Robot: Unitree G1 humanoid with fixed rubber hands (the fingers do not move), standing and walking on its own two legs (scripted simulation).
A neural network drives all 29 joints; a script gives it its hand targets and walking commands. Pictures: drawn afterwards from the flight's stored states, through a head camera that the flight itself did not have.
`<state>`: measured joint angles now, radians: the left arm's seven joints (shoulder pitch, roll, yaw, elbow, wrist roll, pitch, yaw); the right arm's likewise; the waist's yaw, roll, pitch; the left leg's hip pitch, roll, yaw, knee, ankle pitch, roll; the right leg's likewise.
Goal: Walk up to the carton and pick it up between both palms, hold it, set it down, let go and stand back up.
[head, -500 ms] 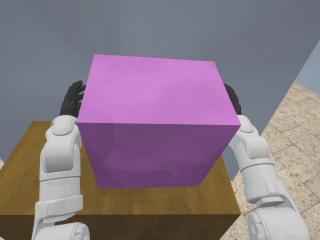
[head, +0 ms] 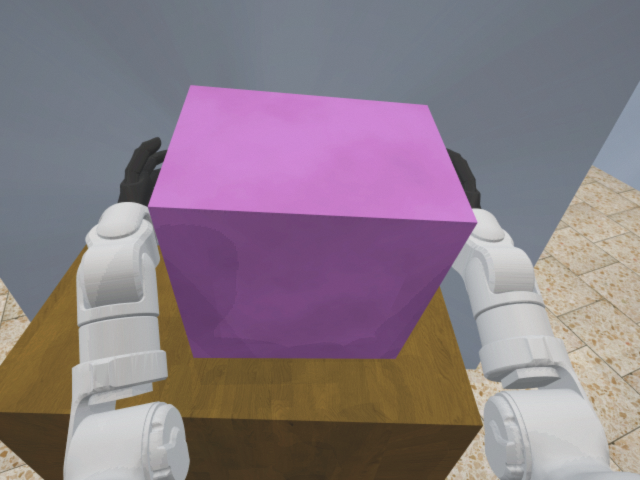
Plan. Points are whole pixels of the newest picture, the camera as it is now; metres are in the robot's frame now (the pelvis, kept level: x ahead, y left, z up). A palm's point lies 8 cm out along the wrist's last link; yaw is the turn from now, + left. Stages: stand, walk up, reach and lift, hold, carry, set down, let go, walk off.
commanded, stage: hold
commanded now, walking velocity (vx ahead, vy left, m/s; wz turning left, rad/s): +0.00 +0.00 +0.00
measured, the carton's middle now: (304, 237) +0.38 +0.02 +0.15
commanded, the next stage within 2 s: none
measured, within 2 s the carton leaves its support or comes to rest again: neither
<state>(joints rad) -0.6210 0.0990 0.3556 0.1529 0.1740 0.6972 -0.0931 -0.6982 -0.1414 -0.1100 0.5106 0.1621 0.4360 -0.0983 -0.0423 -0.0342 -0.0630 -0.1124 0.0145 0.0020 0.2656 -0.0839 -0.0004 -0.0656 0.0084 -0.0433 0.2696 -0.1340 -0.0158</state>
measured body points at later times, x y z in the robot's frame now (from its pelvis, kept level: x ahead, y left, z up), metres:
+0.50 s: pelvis +0.02 +0.02 +0.00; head -0.01 +0.03 +0.45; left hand +0.38 +0.19 +0.18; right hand +0.38 -0.19 +0.16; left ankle +0.04 +0.12 -0.75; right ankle +0.01 -0.11 -0.75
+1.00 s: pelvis +0.01 +0.01 +0.00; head -0.04 +0.01 +0.45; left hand +0.39 +0.21 +0.22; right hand +0.40 -0.17 +0.20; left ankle +0.04 +0.12 -0.75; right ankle +0.01 -0.11 -0.75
